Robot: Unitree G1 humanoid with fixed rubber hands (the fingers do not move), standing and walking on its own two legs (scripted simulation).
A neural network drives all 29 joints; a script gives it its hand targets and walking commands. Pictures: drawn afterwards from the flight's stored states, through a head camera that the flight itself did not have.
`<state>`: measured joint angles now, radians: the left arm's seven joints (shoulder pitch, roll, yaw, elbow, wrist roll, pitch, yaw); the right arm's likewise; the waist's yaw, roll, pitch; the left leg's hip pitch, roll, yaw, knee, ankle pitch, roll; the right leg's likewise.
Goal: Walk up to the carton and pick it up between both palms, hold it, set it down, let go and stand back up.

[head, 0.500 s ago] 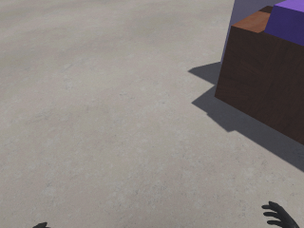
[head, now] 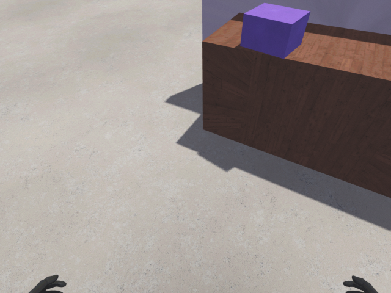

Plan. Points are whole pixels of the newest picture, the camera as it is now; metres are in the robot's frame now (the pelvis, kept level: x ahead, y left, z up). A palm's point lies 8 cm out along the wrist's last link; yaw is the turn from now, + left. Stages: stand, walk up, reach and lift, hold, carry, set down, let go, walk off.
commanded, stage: walk up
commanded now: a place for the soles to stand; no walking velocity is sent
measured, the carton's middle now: (273, 29) +1.32 -0.45 -0.01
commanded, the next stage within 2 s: none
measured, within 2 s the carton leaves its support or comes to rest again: neither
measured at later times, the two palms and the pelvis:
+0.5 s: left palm (68, 239) +0.29 +0.29 -0.06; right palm (365, 255) +0.22 -0.36 -0.06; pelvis +0.16 -0.01 +0.00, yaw -7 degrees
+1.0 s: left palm (125, 165) +0.48 +0.19 -0.04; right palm (373, 220) +0.31 -0.44 -0.09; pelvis +0.31 -0.09 +0.00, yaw -17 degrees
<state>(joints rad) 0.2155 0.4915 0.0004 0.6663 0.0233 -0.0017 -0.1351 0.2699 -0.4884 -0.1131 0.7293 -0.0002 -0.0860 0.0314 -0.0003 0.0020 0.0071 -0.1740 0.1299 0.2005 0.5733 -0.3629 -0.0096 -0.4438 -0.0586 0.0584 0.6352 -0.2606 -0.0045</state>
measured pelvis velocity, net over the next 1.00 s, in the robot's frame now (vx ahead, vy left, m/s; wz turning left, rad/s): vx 0.31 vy -0.09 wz -0.30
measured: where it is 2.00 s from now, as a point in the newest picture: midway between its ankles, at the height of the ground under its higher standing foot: (225, 226)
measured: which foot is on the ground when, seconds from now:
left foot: down 0.00-0.02, up 0.04-0.42, down 0.44-0.88, up 0.90-1.00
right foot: down 0.00-0.46, up 0.48-0.84, down 0.86-1.00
